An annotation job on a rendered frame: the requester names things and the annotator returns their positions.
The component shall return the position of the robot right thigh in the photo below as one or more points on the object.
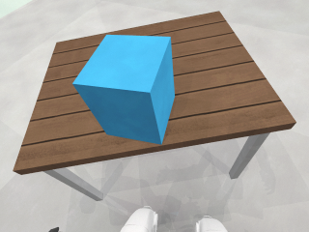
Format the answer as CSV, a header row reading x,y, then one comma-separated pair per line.
x,y
208,224

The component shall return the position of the table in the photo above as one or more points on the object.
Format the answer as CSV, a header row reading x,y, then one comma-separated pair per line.
x,y
220,94

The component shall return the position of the robot left thigh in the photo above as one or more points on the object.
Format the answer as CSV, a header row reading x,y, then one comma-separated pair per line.
x,y
142,220

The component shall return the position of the carton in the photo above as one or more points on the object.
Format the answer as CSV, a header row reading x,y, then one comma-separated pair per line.
x,y
128,84

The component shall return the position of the robot thigh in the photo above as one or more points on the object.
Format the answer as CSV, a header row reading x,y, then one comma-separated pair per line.
x,y
142,220
208,224

